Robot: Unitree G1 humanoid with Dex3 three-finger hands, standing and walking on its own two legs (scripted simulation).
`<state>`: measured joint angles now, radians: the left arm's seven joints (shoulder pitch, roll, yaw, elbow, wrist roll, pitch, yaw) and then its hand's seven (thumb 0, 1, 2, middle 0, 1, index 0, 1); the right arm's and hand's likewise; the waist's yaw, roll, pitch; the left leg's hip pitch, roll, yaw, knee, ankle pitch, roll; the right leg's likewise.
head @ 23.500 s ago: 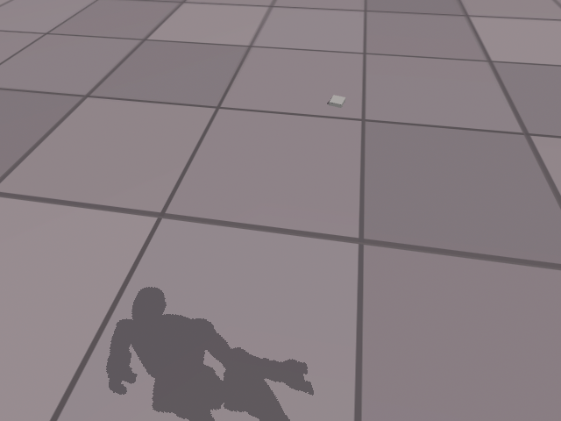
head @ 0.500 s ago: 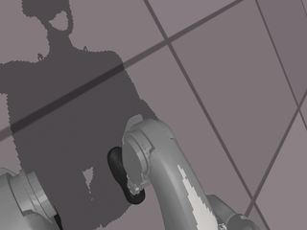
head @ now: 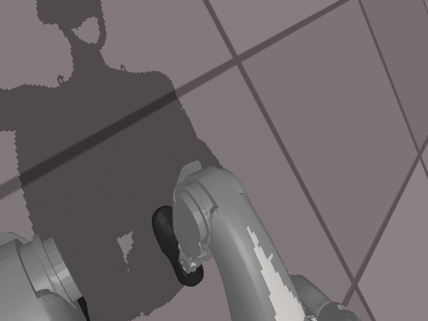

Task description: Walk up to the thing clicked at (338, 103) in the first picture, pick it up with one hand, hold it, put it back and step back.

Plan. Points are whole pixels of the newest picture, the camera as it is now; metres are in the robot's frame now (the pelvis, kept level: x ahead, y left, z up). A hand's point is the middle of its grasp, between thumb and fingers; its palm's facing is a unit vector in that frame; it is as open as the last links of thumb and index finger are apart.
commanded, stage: settle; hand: left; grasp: from above
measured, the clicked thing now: out of the picture +0.47 +0.37 -0.30
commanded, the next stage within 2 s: lift in 0.66 s
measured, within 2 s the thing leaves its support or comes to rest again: leaves its support in 0.08 s
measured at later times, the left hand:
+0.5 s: hand out of the picture +0.46 +0.38 -0.17, palm faces -0.45 -0.10 -0.89, open 10.4 cm
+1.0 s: hand out of the picture +0.44 +0.37 -0.11, palm faces -0.47 -0.12 -0.87, open 10.4 cm
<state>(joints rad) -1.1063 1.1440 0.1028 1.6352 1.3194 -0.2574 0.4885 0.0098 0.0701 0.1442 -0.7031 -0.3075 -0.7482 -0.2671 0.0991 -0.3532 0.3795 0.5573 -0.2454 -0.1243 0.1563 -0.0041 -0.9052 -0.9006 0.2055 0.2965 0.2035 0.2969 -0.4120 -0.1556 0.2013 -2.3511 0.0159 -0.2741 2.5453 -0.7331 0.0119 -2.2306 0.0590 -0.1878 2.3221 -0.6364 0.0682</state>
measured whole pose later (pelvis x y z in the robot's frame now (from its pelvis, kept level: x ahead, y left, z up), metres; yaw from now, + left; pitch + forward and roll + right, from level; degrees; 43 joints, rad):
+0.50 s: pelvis +0.00 +0.00 +0.02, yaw +4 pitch +33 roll -15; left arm -1.04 0.95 0.05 1.33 1.27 -0.23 0.24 0.00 0.08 0.04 -0.79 -0.21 -0.83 -0.17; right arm 0.14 -0.35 0.20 0.56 -0.16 -0.03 0.16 0.00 -0.90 -0.90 0.21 0.30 0.20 0.30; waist -0.31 -0.05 0.05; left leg -2.36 -0.01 -0.21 2.46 -0.70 0.02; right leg -2.24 0.02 -0.14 2.29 -0.66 0.05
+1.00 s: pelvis -0.01 -0.01 +0.03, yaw +7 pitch +35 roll -12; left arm -0.98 0.88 0.07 1.19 1.19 -0.20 0.10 -0.01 0.07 0.05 -0.78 -0.23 -0.82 -0.20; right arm 0.21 -0.31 0.14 0.58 -0.10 0.07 0.11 0.00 -0.91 -0.90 0.21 0.30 0.20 0.30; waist -0.27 0.02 0.00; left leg -2.33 -0.01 -0.15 2.36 -0.65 0.02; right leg -2.23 0.00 -0.10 2.23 -0.62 0.05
